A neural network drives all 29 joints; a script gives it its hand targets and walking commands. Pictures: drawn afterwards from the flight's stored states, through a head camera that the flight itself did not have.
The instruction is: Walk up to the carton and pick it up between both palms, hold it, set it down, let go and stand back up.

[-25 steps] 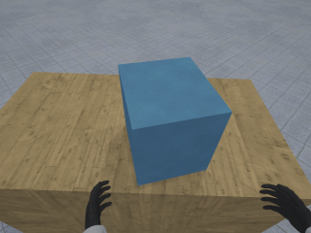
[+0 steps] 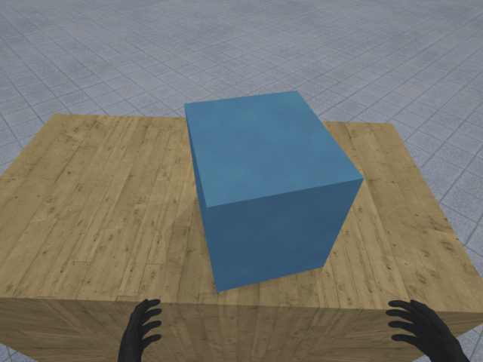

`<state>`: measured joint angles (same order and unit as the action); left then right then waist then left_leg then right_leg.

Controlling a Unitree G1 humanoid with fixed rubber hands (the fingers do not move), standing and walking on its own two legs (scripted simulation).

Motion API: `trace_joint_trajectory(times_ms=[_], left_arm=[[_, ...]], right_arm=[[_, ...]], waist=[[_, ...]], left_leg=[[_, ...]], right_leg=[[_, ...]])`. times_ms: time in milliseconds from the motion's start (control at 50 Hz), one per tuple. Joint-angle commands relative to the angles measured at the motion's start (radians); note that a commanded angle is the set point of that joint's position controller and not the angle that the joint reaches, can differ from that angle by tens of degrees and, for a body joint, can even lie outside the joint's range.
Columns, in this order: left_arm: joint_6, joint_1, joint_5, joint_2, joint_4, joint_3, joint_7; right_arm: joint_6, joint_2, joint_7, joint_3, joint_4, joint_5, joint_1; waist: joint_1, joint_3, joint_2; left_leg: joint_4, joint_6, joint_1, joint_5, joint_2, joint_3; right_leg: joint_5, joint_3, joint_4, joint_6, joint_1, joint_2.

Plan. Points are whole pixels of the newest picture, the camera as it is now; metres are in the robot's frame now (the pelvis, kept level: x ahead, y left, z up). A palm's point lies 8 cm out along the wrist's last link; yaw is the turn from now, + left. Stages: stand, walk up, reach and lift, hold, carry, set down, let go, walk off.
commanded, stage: set down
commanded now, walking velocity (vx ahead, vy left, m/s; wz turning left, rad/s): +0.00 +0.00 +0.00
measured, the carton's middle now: (257, 189) +0.47 +0.00 +0.02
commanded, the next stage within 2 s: let go in 1.30 s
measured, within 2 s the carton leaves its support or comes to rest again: neither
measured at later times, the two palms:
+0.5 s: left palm out of the picture +0.16 +0.21 -0.05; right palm (403, 359) +0.18 -0.23 -0.05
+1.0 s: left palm out of the picture +0.15 +0.24 -0.08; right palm out of the picture +0.16 -0.21 -0.07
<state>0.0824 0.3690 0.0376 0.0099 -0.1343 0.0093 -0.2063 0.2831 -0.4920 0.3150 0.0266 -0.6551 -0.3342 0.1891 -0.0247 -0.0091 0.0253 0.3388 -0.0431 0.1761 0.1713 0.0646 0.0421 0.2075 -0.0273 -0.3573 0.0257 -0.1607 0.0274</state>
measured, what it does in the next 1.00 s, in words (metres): stands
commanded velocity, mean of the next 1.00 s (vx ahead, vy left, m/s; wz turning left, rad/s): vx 0.00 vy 0.00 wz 0.00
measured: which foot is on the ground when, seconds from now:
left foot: down 0.00-1.00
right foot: down 0.00-1.00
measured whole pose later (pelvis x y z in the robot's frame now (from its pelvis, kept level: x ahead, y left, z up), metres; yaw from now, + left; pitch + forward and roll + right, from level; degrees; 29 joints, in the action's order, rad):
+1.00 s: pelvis +0.01 +0.01 +0.00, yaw +0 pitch -3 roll +0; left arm 0.11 0.25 0.01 0.16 -0.47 -0.04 -0.04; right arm 0.21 -0.21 0.07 0.00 -0.68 -0.03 0.21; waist 0.00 0.06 0.02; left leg 0.32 -0.03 0.07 0.19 0.04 0.04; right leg 0.22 -0.03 -0.32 0.00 -0.05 0.01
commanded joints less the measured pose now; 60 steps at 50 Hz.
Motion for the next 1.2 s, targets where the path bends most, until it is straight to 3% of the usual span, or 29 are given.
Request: trace_joint_trajectory(times_ms=[0, 20, 100, 120, 160, 280, 300, 320, 340, 420, 500, 540, 560, 640, 660, 680, 700, 720, 740, 780, 820, 840, 900, 940, 960, 980, 1020, 1080, 1180], left_arm=[[-0.043, -0.042, -0.006, 0.045, 0.147, -0.025, 0.006], [-0.031, -0.03, 0.002, 0.039, 0.121, -0.014, 0.017], [-0.044, -0.027, 0.027, 0.03, 0.063, -0.018, 0.023], [-0.05, -0.036, 0.019, 0.027, 0.126, -0.01, 0.012], [-0.039, -0.016, 0.022, 0.03, 0.044, -0.011, 0.034], [-0.036, -0.061, 0.015, 0.035, 0.063, 0.012, 0.034], [-0.032, -0.104, 0.013, 0.051, 0.021, -0.011, 0.047], [-0.036, -0.08, 0.022, 0.031, 0.044, -0.007, 0.039], [-0.024, -0.072, 0.013, 0.06, -0.02, -0.009, 0.053], [-0.047, -0.066, 0.005, 0.079, 0.006, -0.036, 0.057], [-0.037, -0.081, 0.008, 0.1, -0.088, -0.026, 0.08], [-0.034, -0.084, 0.006, 0.097, -0.094, -0.031, 0.094], [-0.042, -0.102, 0.007, 0.116, -0.056, -0.052, 0.086], [-0.042, -0.117, -0.001, 0.142, -0.044, -0.04, 0.088], [-0.028, -0.114, 0.01, 0.139, -0.155, -0.049, 0.111], [-0.029, -0.124, 0.0, 0.152, -0.131, -0.06, 0.115], [-0.023, -0.131, -0.008, 0.176, -0.197, -0.074, 0.133], [-0.029, -0.136, -0.014, 0.163, -0.103, -0.054, 0.114], [-0.022, -0.15, -0.026, 0.17, -0.171, -0.05, 0.133], [-0.021, -0.145, -0.02, 0.19, -0.184, -0.062, 0.145], [-0.043, -0.158, -0.034, 0.183, -0.041, -0.052, 0.116], [-0.019, -0.149, -0.02, 0.202, -0.192, -0.07, 0.144], [0.012, -0.182, -0.021, 0.242, -0.297, -0.071, 0.176], [0.007, -0.171, -0.03, 0.233, -0.248, -0.079, 0.179], [-0.016, -0.176, -0.034, 0.24, -0.133, -0.084, 0.158], [-0.006, -0.195, -0.03, 0.232, -0.158, -0.081, 0.16], [-0.025, -0.184, -0.036, 0.235, -0.128, -0.074, 0.149], [0.016, -0.19, -0.025, 0.26, -0.306, -0.077, 0.191], [0.012, -0.211, -0.032, 0.261, -0.237, -0.085, 0.197]], right_arm=[[0.033, -0.183, -0.023, -0.077, 0.124, 0.007, -0.055], [0.023, -0.176, -0.028, -0.074, 0.081, 0.021, -0.04], [0.031, -0.124, -0.035, -0.064, 0.108, 0.038, -0.053], [0.038, -0.127, -0.029, -0.072, 0.131, 0.028, -0.053], [0.026, -0.116, -0.039, -0.062, 0.093, 0.054, -0.034], [0.016, -0.071, -0.05, -0.075, 0.091, 0.081, -0.048], [0.001, -0.053, -0.064, -0.065, 0.098, 0.099, -0.062], [0.011, -0.061, -0.065, -0.086, 0.111, 0.102, -0.048], [0.001, -0.038, -0.077, -0.078, 0.076, 0.123, -0.032], [0.022, -0.043, -0.093, -0.076, 0.118, 0.119, -0.045], [0.011, 0.024, -0.129, -0.065, 0.063, 0.169, -0.02], [0.01, 0.034, -0.138, -0.06, 0.066, 0.184, -0.016], [0.011, 0.037, -0.138, -0.058, 0.097, 0.17, -0.034], [0.009, 0.068, -0.153, -0.055, 0.1, 0.195, -0.027], [-0.008, 0.102, -0.17, -0.035, 0.037, 0.218, -0.018], [-0.009, 0.096, -0.177, -0.043, 0.094, 0.221, -0.035], [-0.018, 0.117, -0.193, -0.031, 0.08, 0.238, -0.029], [-0.008, 0.086, -0.19, -0.068, 0.115, 0.228, -0.041], [-0.019, 0.112, -0.201, -0.061, 0.095, 0.242, -0.035], [-0.022, 0.142, -0.216, -0.063, 0.079, 0.273, -0.027], [-0.009, 0.115, -0.203, -0.086, 0.124, 0.24, -0.047], [-0.03, 0.157, -0.227, -0.058, 0.072, 0.277, -0.023], [-0.05, 0.202, -0.25, -0.053, 0.035, 0.32, -0.034], [-0.046, 0.196, -0.257, -0.054, 0.065, 0.31, -0.027], [-0.029, 0.173, -0.253, -0.087, 0.129, 0.299, -0.049], [-0.027, 0.181, -0.258, -0.091, 0.101, 0.306, -0.038], [-0.011, 0.171, -0.25, -0.09, 0.15, 0.3, -0.063], [-0.046, 0.208, -0.282, -0.069, 0.054, 0.344, -0.046], [-0.035, 0.216, -0.297, -0.087, 0.072, 0.346, -0.076]], waist=[[-0.02, -0.098, 0.079], [0.017, -0.069, 0.076], [-0.008, -0.05, 0.073], [-0.015, -0.085, 0.027], [0.007, -0.041, 0.059], [0.008, -0.022, -0.016], [-0.001, -0.008, 0.041], [-0.012, -0.027, 0.02], [0.013, -0.008, 0.026], [-0.015, -0.084, 0.06], [0.015, -0.047, 0.023], [0.014, -0.044, 0.041], [-0.005, -0.048, 0.007], [0.004, -0.023, -0.017], [0.015, 0.029, 0.025], [0.011, -0.004, 0.014], [0.014, 0.009, 0.06], [0.021, -0.019, -0.002], [0.029, 0.0, 0.039], [0.024, -0.002, 0.022], [0.013, -0.044, -0.037], [0.018, 0.01, 0.014], [0.036, 0.036, 0.002], [0.023, 0.014, 0.007], [0.004, -0.035, -0.014], [0.026, -0.01, -0.022], [0.007, -0.053, -0.005], [0.034, 0.038, 0.015], [0.026, 0.027, -0.03]], left_leg=[[-0.013, 0.028, -0.112, -0.151, -0.075, 0.005], [-0.009, 0.024, -0.123, -0.15, -0.076, 0.009], [-0.025, 0.027, -0.144, -0.153, -0.064, -0.002], [-0.02, 0.017, -0.16, -0.173, -0.062, -0.014], [-0.022, 0.019, -0.152, -0.175, -0.065, -0.009], [-0.033, 0.01, -0.174, -0.16, -0.051, -0.019], [-0.029, 0.026, -0.141, -0.102, -0.062, -0.001], [-0.038, 0.016, -0.161, -0.134, -0.053, -0.017], [-0.032, 0.023, -0.151, -0.142, -0.064, -0.001], [-0.022, 0.017, -0.182, -0.226, -0.057, -0.006], [-0.023, 0.017, -0.174, -0.217, -0.066, 0.002], [-0.022, 0.017, -0.183, -0.213, -0.068, 0.007], [-0.022, 0.019, -0.187, -0.21, -0.066, 0.004], [-0.023, 0.01, -0.175, -0.24, -0.07, 0.004], [-0.026, 0.019, -0.16, -0.205, -0.074, 0.014], [-0.027, 0.021, -0.164, -0.184, -0.073, 0.01], [-0.023, 0.035, -0.16, -0.155, -0.081, 0.026], [-0.039, 0.017, -0.195, -0.166, -0.069, 0.009], [-0.031, 0.026, -0.181, -0.147, -0.071, 0.019], [-0.034, 0.024, -0.172, -0.146, -0.073, 0.025], [-0.02, 0.0, -0.203, -0.228, -0.065, 0.009], [-0.022, 0.017, -0.184, -0.18, -0.078, 0.03], [-0.024, 0.028, -0.19, -0.101, -0.081, 0.04], [-0.024, 0.022, -0.209, -0.132, -0.076, 0.038], [-0.017, 0.014, -0.214, -0.17, -0.065, 0.026], [-0.01, 0.012, -0.212, -0.191, -0.069, 0.026], [0.0, 0.01, -0.202, -0.237, -0.07, 0.019], [-0.013, 0.024, -0.205, -0.163, -0.074, 0.039], [0.003, 0.012, -0.222, -0.215, -0.064, 0.032]], right_leg=[[-0.252, -0.024, 0.085, 0.046, -0.025, -0.016], [-0.257, -0.027, 0.093, 0.047, -0.031, -0.007], [-0.216, -0.012, 0.095, 0.053, -0.046, -0.002], [-0.212, -0.003, 0.095, 0.056, -0.047, 0.003], [-0.226, -0.011, 0.107, 0.057, -0.043, -0.001], [-0.135, 0.018, 0.111, 0.064, -0.069, 0.008], [-0.087, -0.004, 0.118, 0.052, -0.053, -0.003], [-0.12, 0.024, 0.108, 0.052, -0.062, 0.001], [-0.155, 0.007, 0.11, 0.052, -0.036, -0.007], [-0.241, 0.027, 0.087, 0.04, 0.006, 0.012], [-0.222, 0.012, 0.106, 0.035, 0.008, -0.001], [-0.211, 0.02, 0.109, 0.035, 0.001, -0.001], [-0.19, 0.022, 0.102, 0.033, -0.008, -0.001], [-0.216, 0.028, 0.103, 0.031, 0.022, 0.0], [-0.2, 0.014, 0.117, 0.029, 0.011, -0.006], [-0.197, 0.019, 0.108, 0.024, 0.01, -0.006], [-0.199, -0.005, 0.111, 0.014, 0.031, -0.015], [-0.16, 0.029, 0.112, 0.019, 0.006, -0.003], [-0.165, 0.019, 0.115, 0.019, 0.009, -0.01], [-0.162, 0.013, 0.112, 0.016, 0.02, -0.015], [-0.182, 0.047, 0.095, 0.021, 0.023, 0.007], [-0.149, 0.015, 0.118, 0.011, 0.014, -0.013], [-0.1, -0.005, 0.122, 0.004, 0.004, -0.028], [-0.125, 0.006, 0.118, 0.002, 0.001, -0.021], [-0.121, 0.037, 0.1, 0.003, -0.003, -0.003], [-0.149, 0.034, 0.1, 0.007, 0.009, -0.008], [-0.2, 0.043, 0.088, 0.011, 0.023, 0.006], [-0.144, 0.02, 0.107, 0.001, 0.019, -0.013], [-0.162, 0.048, 0.091, 0.003, 0.0, -0.001]])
